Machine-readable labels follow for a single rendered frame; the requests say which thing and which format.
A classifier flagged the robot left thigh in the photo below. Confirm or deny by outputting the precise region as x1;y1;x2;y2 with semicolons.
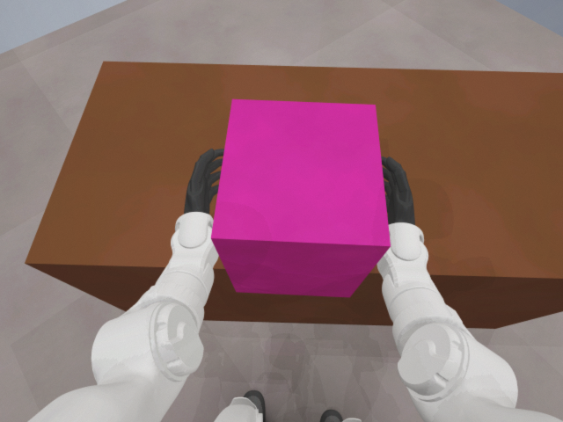
214;404;263;422

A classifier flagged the robot left forearm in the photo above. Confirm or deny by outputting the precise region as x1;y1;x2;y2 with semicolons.
91;212;219;380

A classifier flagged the robot right forearm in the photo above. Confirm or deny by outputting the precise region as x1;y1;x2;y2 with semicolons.
377;222;476;356

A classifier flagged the left robot foot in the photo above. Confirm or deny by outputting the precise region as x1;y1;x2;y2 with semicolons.
244;390;266;422

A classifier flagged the left robot hand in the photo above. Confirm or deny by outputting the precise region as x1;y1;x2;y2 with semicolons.
184;149;224;214

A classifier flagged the pedestal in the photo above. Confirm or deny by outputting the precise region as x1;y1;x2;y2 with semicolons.
25;62;563;329

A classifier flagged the right robot upper arm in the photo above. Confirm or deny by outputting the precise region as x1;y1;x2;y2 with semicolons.
398;323;563;422

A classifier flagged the right robot hand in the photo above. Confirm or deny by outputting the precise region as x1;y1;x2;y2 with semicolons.
381;156;415;225

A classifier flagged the left robot upper arm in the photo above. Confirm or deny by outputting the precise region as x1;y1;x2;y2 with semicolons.
28;302;203;422

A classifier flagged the carton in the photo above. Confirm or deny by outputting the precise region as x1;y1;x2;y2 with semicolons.
211;99;391;297

